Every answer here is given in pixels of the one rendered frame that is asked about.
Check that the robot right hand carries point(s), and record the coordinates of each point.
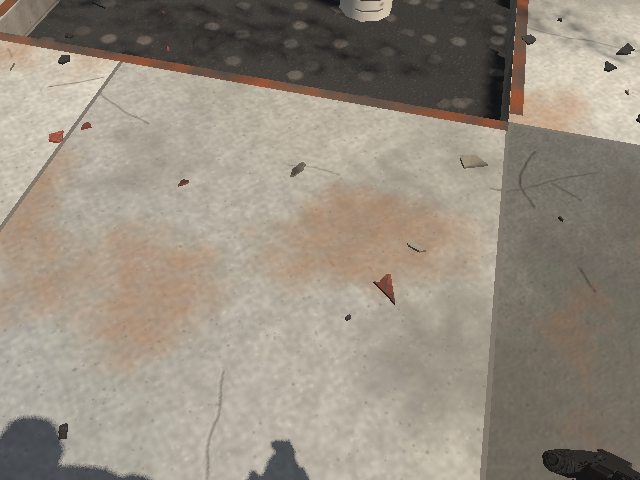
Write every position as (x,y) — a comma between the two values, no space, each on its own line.
(588,465)

